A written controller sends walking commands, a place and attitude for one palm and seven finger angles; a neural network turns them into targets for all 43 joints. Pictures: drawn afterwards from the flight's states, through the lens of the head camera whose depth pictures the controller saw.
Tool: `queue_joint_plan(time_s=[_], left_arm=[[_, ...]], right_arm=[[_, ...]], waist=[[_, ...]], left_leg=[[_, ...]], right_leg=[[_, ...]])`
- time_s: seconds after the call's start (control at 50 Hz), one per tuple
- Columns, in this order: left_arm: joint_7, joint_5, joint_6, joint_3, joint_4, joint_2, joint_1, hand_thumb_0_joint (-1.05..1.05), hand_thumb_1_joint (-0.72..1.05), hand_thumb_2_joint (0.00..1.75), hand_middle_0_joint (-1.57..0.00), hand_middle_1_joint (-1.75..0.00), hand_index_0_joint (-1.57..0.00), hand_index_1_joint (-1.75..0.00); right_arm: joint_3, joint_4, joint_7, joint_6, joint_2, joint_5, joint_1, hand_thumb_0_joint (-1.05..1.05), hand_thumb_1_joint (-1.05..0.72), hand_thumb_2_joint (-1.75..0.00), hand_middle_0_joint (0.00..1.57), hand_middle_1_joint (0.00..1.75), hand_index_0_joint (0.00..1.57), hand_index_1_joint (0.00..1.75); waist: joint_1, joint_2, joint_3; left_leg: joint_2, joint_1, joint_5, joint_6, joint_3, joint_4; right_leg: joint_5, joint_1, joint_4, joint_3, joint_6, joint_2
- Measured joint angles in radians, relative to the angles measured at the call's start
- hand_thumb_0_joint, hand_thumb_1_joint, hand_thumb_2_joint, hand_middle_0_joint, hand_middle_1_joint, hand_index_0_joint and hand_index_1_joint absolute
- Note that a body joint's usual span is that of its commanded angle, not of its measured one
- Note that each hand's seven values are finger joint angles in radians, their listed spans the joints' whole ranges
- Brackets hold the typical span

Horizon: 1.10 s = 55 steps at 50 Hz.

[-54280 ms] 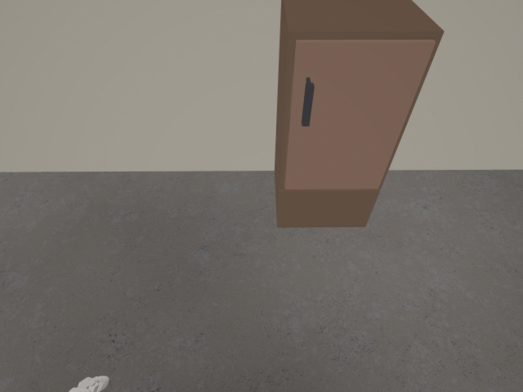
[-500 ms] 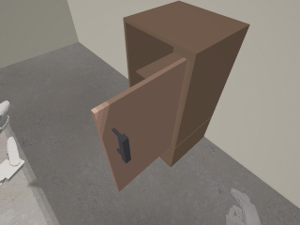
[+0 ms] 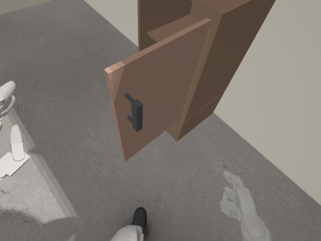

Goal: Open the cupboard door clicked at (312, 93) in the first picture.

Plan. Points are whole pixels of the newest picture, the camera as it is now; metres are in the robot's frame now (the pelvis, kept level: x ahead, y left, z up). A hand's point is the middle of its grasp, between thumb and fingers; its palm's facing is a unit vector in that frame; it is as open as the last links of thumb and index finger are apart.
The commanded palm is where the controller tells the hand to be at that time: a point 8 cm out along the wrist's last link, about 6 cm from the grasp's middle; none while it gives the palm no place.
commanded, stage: stop stepping back and stand still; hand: left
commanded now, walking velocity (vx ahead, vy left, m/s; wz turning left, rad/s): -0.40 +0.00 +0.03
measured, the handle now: (133, 112) +0.46 +0.13 -0.05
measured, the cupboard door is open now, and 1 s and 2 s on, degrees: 91 91 91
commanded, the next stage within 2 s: let the arm hang, fingers relaxed in 1.46 s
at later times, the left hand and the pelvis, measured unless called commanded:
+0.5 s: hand out of the picture +0.07 +0.26 +0.16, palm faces +0.45 -0.80 -0.41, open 7.5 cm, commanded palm +0.01 +0.30 +0.18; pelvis -0.12 -0.01 +0.00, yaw +2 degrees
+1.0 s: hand out of the picture +0.05 +0.28 +0.17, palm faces +0.51 -0.75 -0.43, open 7.5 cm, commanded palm -0.02 +0.31 +0.18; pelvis -0.14 +0.00 +0.00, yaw +4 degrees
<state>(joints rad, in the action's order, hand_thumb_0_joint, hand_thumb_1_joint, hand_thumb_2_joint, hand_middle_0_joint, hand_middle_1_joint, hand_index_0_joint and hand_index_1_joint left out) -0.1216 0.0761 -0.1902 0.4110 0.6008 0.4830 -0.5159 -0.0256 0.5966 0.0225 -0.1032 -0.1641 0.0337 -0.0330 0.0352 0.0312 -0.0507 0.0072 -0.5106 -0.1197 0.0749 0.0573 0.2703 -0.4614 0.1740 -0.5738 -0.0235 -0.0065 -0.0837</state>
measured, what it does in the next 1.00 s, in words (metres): walks backwards: right foot, then left foot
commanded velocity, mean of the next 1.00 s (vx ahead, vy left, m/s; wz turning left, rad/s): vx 0.14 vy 0.01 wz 0.00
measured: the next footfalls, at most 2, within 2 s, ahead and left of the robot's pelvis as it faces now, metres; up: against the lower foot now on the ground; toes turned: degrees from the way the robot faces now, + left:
right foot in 0.08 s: -0.07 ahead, -0.09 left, +0.00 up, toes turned +0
left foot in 0.36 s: -0.08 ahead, +0.12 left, +0.00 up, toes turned +6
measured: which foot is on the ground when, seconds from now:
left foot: down 0.00-0.10, up 0.12-0.34, down 0.36-0.66, up 0.68-0.88, down 0.90-1.00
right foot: up 0.00-0.06, down 0.08-1.00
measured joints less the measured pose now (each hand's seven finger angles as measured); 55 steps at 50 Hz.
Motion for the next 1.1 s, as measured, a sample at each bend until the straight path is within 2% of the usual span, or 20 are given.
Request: queue_joint_plan(time_s=[0.06, 0.1, 0.12, 0.16, 0.18, 0.22, 0.28, 0.36, 0.38, 0.42, 0.52, 0.6, 0.68, 0.72, 0.76, 0.8, 0.88, 1.0, 1.08, 1.1], left_arm=[[0.015, 0.024, 0.011, 0.043, 0.057, 0.069, -0.024, 0.02, 0.89, 0.89, -0.21, -0.31, -0.21, -0.30], [0.024, 0.037, 0.004, 0.064, 0.084, 0.087, -0.050, 0.02, 0.89, 0.89, -0.21, -0.31, -0.21, -0.30], [0.025, 0.040, -0.004, 0.071, 0.093, 0.095, -0.071, 0.02, 0.88, 0.89, -0.21, -0.31, -0.21, -0.30], [0.018, 0.038, -0.018, 0.093, 0.103, 0.102, -0.127, 0.02, 0.88, 0.89, -0.22, -0.31, -0.22, -0.30], [0.013, 0.034, -0.021, 0.109, 0.100, 0.093, -0.157, 0.02, 0.88, 0.89, -0.22, -0.31, -0.22, -0.30], [-0.004, 0.019, -0.015, 0.128, 0.057, 0.057, -0.183, 0.01, 0.88, 0.89, -0.22, -0.31, -0.22, -0.30], [-0.035, -0.001, 0.009, 0.089, -0.075, -0.021, -0.104, 0.01, 0.88, 0.89, -0.21, -0.31, -0.22, -0.30], [-0.061, -0.025, 0.057, -0.007, -0.214, -0.130, 0.029, 0.01, 0.89, 0.89, -0.21, -0.31, -0.21, -0.30], [-0.063, -0.029, 0.066, -0.027, -0.223, -0.145, 0.046, 0.01, 0.89, 0.89, -0.21, -0.31, -0.21, -0.30], [-0.062, -0.035, 0.075, -0.049, -0.208, -0.158, 0.046, 0.02, 0.89, 0.89, -0.20, -0.30, -0.21, -0.30], [-0.049, -0.039, 0.045, -0.019, -0.078, -0.074, -0.056, 0.02, 0.89, 0.89, -0.21, -0.31, -0.21, -0.30], [-0.052, -0.040, 0.008, 0.027, -0.064, -0.020, -0.045, 0.02, 0.88, 0.89, -0.21, -0.31, -0.21, -0.30], [-0.054, -0.039, 0.002, 0.043, -0.126, -0.040, -0.024, 0.01, 0.89, 0.89, -0.21, -0.31, -0.21, -0.30], [-0.051, -0.038, 0.005, 0.028, -0.146, -0.061, -0.015, 0.01, 0.89, 0.89, -0.21, -0.31, -0.21, -0.30], [-0.047, -0.040, 0.003, 0.002, -0.169, -0.098, -0.006, 0.01, 0.89, 0.89, -0.21, -0.31, -0.21, -0.30], [-0.045, -0.043, 0.005, -0.018, -0.184, -0.127, -0.010, 0.01, 0.89, 0.89, -0.21, -0.31, -0.21, -0.30], [-0.048, -0.047, 0.012, -0.050, -0.152, -0.143, 0.001, 0.02, 0.89, 0.89, -0.21, -0.31, -0.21, -0.30], [-0.059, -0.051, -0.007, 0.016, -0.068, -0.067, 0.021, 0.02, 0.88, 0.89, -0.21, -0.31, -0.21, -0.30], [-0.059, -0.043, -0.019, 0.059, -0.034, -0.019, -0.024, 0.02, 0.89, 0.89, -0.21, -0.31, -0.21, -0.30], [-0.056, -0.042, -0.025, 0.064, -0.037, -0.013, -0.037, 0.02, 0.89, 0.89, -0.21, -0.31, -0.21, -0.30]], right_arm=[[-0.001, -0.037, -0.010, 0.012, -0.001, -0.001, 0.032, 0.01, -0.90, -0.89, 0.21, 0.30, 0.21, 0.30], [0.003, -0.047, -0.011, 0.032, -0.014, -0.010, 0.032, 0.01, -0.90, -0.89, 0.21, 0.30, 0.21, 0.30], [0.005, -0.040, -0.008, 0.047, -0.015, -0.019, 0.014, 0.01, -0.90, -0.89, 0.21, 0.30, 0.21, 0.30], [0.008, -0.005, -0.007, 0.071, -0.010, -0.033, -0.051, 0.01, -0.90, -0.89, 0.21, 0.30, 0.21, 0.30], [0.009, 0.011, -0.006, 0.083, -0.008, -0.038, -0.087, 0.01, -0.90, -0.89, 0.21, 0.30, 0.21, 0.30], [0.012, 0.030, 0.009, 0.101, -0.012, -0.042, -0.153, 0.01, -0.90, -0.89, 0.21, 0.30, 0.21, 0.30], [0.024, 0.048, 0.047, 0.083, -0.051, -0.045, -0.224, 0.02, -0.90, -0.89, 0.21, 0.30, 0.21, 0.30], [0.047, 0.085, 0.070, 0.050, -0.117, -0.043, -0.276, 0.02, -0.90, -0.89, 0.20, 0.30, 0.21, 0.30], [0.053, 0.096, 0.072, 0.047, -0.120, -0.043, -0.274, 0.02, -0.90, -0.89, 0.20, 0.30, 0.20, 0.30], [0.050, 0.100, 0.070, 0.044, -0.108, -0.043, -0.254, 0.02, -0.90, -0.89, 0.20, 0.30, 0.20, 0.30], [0.021, 0.030, 0.054, -0.005, -0.052, -0.037, -0.221, 0.02, -0.90, -0.89, 0.20, 0.30, 0.20, 0.30], [-0.001, 0.016, 0.050, -0.017, -0.013, -0.034, -0.213, 0.02, -0.90, -0.89, 0.20, 0.30, 0.21, 0.30], [-0.004, 0.018, 0.045, 0.004, -0.003, -0.032, -0.215, 0.02, -0.90, -0.89, 0.21, 0.30, 0.21, 0.30], [0.002, 0.036, 0.040, 0.016, -0.008, -0.034, -0.217, 0.02, -0.90, -0.89, 0.21, 0.30, 0.21, 0.30], [0.005, 0.066, 0.035, 0.021, -0.022, -0.030, -0.219, 0.02, -0.90, -0.89, 0.21, 0.30, 0.21, 0.30], [0.006, 0.080, 0.036, 0.028, -0.033, -0.026, -0.228, 0.02, -0.90, -0.89, 0.21, 0.30, 0.21, 0.30], [0.014, 0.072, 0.059, 0.007, -0.058, -0.019, -0.242, 0.02, -0.90, -0.89, 0.21, 0.30, 0.21, 0.30], [0.028, 0.047, 0.055, -0.040, -0.023, -0.013, -0.193, 0.02, -0.90, -0.89, 0.20, 0.30, 0.21, 0.30], [0.008, 0.015, 0.030, -0.061, 0.000, -0.027, -0.188, 0.02, -0.90, -0.89, 0.20, 0.30, 0.21, 0.30], [0.003, 0.011, 0.026, -0.058, 0.002, -0.029, -0.185, 0.02, -0.90, -0.89, 0.20, 0.30, 0.21, 0.30]], waist=[[-0.013, 0.016, -0.032], [-0.031, -0.025, -0.052], [-0.037, -0.029, -0.046], [-0.022, 0.011, 0.006], [-0.016, 0.033, 0.041], [-0.009, 0.057, 0.100], [-0.008, 0.035, 0.137], [-0.028, -0.027, 0.149], [-0.039, -0.026, 0.140], [-0.035, 0.002, 0.104], [-0.058, 0.025, 0.065], [-0.061, 0.004, 0.071], [-0.056, -0.047, 0.089], [-0.036, -0.044, 0.088], [-0.018, -0.037, 0.085], [-0.010, -0.022, 0.088], [-0.018, -0.010, 0.060], [-0.028, 0.031, -0.016], [-0.040, 0.006, -0.017], [-0.041, -0.001, -0.016]], left_leg=[[0.003, -0.027, -0.045, -0.011, 0.017, 0.003], [0.029, -0.056, 0.010, -0.032, -0.012, 0.072], [0.026, -0.091, 0.141, -0.056, -0.035, 0.171], [-0.021, -0.167, 0.367, -0.090, -0.077, 0.507], [-0.037, -0.181, 0.398, -0.097, -0.078, 0.631], [-0.032, -0.142, 0.406, -0.103, -0.055, 0.709], [0.001, 0.009, 0.455, -0.082, -0.038, 0.579], [0.037, 0.236, 0.414, -0.045, -0.043, 0.296], [0.033, 0.256, 0.435, -0.067, -0.042, 0.256], [0.015, 0.272, 0.414, -0.087, -0.025, 0.241], [0.024, 0.263, 0.380, -0.083, 0.007, 0.254], [0.037, 0.236, 0.379, -0.080, -0.002, 0.280], [0.046, 0.176, 0.493, -0.072, -0.026, 0.372], [0.028, 0.110, 0.536, -0.069, -0.035, 0.551], [0.017, 0.067, 0.538, -0.067, -0.034, 0.678], [0.025, 0.071, 0.510, -0.062, -0.017, 0.645], [0.053, 0.190, 0.452, -0.051, -0.006, 0.354], [0.038, 0.226, 0.379, -0.082, 0.009, 0.299], [0.047, 0.240, 0.377, -0.094, 0.016, 0.282], [0.049, 0.237, 0.386, -0.098, 0.020, 0.293]], right_leg=[[-0.002, 0.018, 0.028, 0.025, -0.011, 0.001], [0.040, 0.012, 0.042, 0.061, -0.045, -0.030], [0.053, 0.007, 0.044, 0.072, -0.059, -0.036], [0.072, 0.006, 0.056, 0.059, -0.071, -0.012], [0.082, 0.005, 0.069, 0.046, -0.071, 0.003], [0.103, -0.001, 0.097, 0.027, -0.069, 0.024], [0.121, -0.007, 0.112, 0.031, -0.060, 0.039], [0.105, 0.009, 0.071, 0.091, -0.041, 0.046], [0.098, 0.017, 0.052, 0.104, -0.035, 0.057], [0.106, 0.017, 0.038, 0.093, -0.032, 0.078], [0.136, 0.039, 0.020, 0.061, -0.024, 0.073], [0.101, 0.061, -0.003, 0.074, -0.026, 0.063], [0.116, 0.075, 0.007, 0.091, -0.055, 0.047], [0.181, 0.080, 0.015, 0.091, -0.065, 0.056], [0.179, 0.072, 0.028, 0.086, -0.054, 0.064], [0.178, 0.065, 0.046, 0.084, -0.045, 0.074], [0.156, 0.067, 0.018, 0.111, -0.029, 0.076], [0.013, 0.158, -0.202, 0.070, 0.002, 0.079], [0.128, 0.116, -0.038, 0.094, 0.018, 0.083], [0.189, 0.102, 0.003, 0.094, 0.004, 0.081]])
